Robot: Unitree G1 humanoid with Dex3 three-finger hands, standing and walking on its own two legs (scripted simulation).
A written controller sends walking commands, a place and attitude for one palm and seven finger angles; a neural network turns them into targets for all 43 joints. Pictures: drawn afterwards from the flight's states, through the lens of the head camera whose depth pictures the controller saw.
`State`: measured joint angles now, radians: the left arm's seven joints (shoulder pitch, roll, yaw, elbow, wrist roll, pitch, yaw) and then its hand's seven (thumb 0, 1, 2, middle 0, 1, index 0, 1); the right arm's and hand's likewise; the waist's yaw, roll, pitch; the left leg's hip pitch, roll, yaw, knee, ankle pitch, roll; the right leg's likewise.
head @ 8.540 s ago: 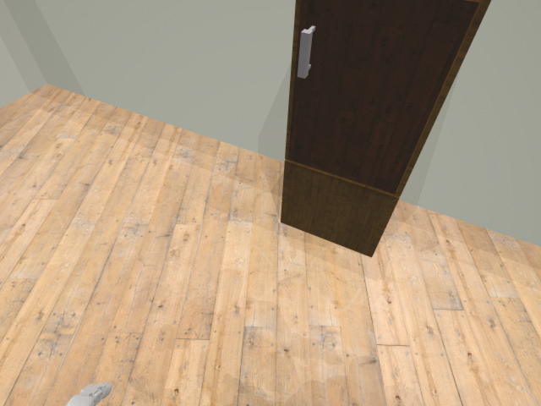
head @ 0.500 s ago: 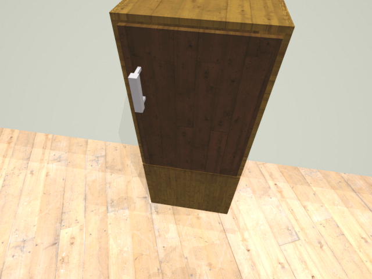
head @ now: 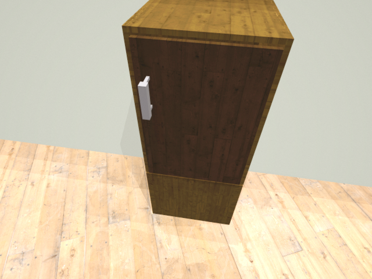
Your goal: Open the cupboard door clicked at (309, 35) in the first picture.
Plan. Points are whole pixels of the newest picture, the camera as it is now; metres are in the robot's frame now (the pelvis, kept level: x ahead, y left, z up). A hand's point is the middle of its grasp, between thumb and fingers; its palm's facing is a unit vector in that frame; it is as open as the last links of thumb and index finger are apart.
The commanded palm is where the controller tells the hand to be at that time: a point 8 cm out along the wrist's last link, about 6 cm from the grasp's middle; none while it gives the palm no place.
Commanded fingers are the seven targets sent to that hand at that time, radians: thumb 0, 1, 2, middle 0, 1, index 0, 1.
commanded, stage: look again from close up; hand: left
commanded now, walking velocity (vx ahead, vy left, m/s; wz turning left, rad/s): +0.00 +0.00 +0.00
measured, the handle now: (147, 97) +0.60 +0.16 +0.08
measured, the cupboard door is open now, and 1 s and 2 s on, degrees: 0 0 0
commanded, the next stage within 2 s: shuffle to correct the standing spot in 0.20 s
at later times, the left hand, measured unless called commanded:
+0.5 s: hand out of the picture -0.04 +0.24 -0.17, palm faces -0.03 -0.98 -0.20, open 7.4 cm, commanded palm none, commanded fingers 0.00 0.90 0.90 -0.20 -0.30 -0.20 -0.30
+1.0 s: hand out of the picture +0.02 +0.16 -0.17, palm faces +0.00 -0.99 -0.11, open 7.4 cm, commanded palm none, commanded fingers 0.00 0.90 0.90 -0.20 -0.30 -0.20 -0.30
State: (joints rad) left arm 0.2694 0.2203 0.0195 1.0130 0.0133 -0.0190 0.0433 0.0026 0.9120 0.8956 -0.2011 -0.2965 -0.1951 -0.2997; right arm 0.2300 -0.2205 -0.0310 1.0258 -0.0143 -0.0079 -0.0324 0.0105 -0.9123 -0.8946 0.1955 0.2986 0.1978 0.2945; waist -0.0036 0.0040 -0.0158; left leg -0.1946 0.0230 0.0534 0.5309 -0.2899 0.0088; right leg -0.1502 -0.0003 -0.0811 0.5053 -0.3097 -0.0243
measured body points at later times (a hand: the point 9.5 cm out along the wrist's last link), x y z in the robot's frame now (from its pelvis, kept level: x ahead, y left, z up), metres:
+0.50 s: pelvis -0.03 +0.05 +0.00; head -0.04 +0.06 +0.45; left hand -0.03 +0.29 -0.15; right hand -0.02 -0.21 -0.14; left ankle +0.00 +0.11 -0.74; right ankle -0.03 -0.09 -0.72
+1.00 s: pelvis +0.04 +0.02 +0.00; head +0.04 +0.03 +0.45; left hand +0.02 +0.22 -0.16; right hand +0.03 -0.21 -0.15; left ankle +0.11 +0.12 -0.71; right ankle +0.00 -0.09 -0.74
